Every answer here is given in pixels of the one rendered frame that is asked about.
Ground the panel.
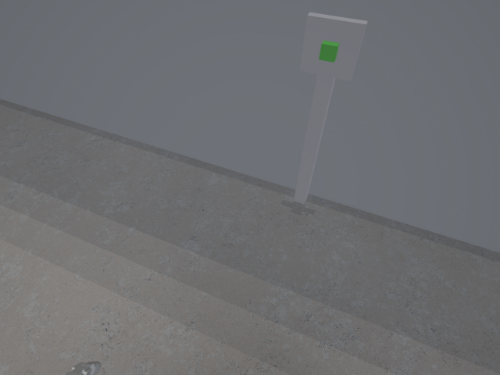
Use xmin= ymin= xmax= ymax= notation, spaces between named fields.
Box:
xmin=294 ymin=12 xmax=368 ymax=204

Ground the button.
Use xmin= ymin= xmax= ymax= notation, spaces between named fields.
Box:
xmin=319 ymin=41 xmax=339 ymax=63

